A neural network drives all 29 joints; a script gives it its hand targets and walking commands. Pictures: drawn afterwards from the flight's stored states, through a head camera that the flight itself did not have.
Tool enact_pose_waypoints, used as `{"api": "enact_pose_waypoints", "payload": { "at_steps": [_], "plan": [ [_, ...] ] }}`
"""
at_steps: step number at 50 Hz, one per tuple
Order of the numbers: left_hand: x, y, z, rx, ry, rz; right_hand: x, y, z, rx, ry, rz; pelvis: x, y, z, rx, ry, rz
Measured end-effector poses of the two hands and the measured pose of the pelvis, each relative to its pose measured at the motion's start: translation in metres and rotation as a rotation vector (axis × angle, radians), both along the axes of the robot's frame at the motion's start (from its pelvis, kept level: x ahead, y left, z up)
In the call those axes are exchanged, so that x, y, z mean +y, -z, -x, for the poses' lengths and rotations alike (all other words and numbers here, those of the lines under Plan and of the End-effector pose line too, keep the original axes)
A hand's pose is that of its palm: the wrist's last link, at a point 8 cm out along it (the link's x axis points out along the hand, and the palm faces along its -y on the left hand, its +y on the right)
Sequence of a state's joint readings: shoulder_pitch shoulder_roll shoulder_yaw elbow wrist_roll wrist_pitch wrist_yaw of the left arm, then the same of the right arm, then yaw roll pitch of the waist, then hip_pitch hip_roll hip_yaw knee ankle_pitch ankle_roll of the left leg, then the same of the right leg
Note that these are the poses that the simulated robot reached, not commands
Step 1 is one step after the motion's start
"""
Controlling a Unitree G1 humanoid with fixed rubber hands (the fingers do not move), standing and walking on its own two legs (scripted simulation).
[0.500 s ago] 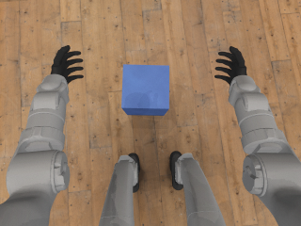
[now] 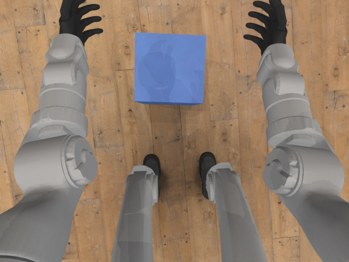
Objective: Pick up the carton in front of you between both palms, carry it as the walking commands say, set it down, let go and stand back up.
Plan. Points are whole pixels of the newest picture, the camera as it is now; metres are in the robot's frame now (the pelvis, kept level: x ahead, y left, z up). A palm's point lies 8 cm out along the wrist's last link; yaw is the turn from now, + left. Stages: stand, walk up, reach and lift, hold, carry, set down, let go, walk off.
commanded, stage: reach and lift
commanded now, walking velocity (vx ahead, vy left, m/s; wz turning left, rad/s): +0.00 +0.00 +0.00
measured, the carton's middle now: (169, 75) +0.51 +0.03 -0.49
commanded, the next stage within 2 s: none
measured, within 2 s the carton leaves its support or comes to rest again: leaves its support in 1.54 s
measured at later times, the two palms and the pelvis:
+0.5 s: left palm (108, 68) +0.51 +0.21 -0.36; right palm (233, 70) +0.50 -0.16 -0.36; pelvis -0.06 -0.01 -0.21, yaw -1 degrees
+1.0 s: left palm (118, 67) +0.52 +0.19 -0.42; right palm (226, 72) +0.51 -0.16 -0.42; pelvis -0.05 -0.01 -0.25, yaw -1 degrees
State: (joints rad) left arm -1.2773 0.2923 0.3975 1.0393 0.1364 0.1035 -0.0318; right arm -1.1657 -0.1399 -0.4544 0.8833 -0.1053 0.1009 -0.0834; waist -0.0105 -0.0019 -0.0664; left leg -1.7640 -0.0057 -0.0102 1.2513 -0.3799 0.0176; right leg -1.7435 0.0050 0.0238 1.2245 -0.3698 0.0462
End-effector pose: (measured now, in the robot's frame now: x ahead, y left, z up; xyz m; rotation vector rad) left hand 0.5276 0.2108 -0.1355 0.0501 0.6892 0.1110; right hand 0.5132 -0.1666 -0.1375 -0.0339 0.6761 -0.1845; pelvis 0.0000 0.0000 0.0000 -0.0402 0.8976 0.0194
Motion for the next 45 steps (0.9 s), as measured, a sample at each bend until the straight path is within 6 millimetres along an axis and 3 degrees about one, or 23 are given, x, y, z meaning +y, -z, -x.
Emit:
{"api": "enact_pose_waypoints", "payload": {
  "at_steps": [5, 13, 21, 32, 37, 45],
  "plan": [
    [0.004, 0.061, 0.013, 0.019, -0.029, -0.012, 0.001, 0.06, 0.004, 0.014, -0.018, 0.002, -0.006, 0.045, 0.004, 0.036, 0.004, -0.004],
    [0.012, 0.149, 0.021, -0.004, -0.035, -0.03, -0.001, 0.149, 0.009, 0.012, -0.027, 0.008, -0.015, 0.128, 0.027, -0.02, 0.0, -0.001],
    [0.003, 0.202, 0.016, 0.004, -0.027, -0.016, 0.001, 0.201, 0.009, 0.026, -0.02, -0.002, -0.017, 0.188, 0.05, -0.14, 0.002, 0.004],
    [-0.003, 0.277, 0.017, 0.052, -0.012, -0.009, 0.005, 0.272, 0.011, 0.078, -0.03, -0.006, -0.011, 0.233, 0.059, -0.234, 0.004, 0.01],
    [-0.005, 0.295, 0.013, 0.046, 0.003, -0.024, 0.004, 0.29, 0.01, 0.066, -0.022, -0.012, -0.007, 0.244, 0.055, -0.283, 0.007, 0.008],
    [-0.017, 0.284, -0.004, 0.013, 0.021, -0.005, 0.005, 0.283, 0.001, 0.042, -0.024, -0.011, -0.008, 0.25, 0.048, -0.282, 0.007, 0.012]
  ]
}}
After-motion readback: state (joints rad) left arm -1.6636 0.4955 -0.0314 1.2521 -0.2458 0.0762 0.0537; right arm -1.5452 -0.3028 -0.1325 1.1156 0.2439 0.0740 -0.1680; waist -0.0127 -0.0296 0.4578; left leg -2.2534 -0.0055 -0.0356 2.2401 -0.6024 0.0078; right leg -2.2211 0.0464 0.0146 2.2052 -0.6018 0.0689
